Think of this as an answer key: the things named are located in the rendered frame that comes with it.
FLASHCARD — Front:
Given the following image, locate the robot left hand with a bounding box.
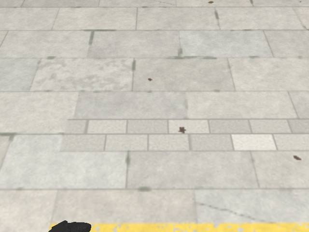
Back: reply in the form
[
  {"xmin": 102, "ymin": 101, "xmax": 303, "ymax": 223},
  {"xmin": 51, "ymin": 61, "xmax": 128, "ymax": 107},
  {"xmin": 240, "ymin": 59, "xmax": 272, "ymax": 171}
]
[{"xmin": 48, "ymin": 220, "xmax": 92, "ymax": 232}]

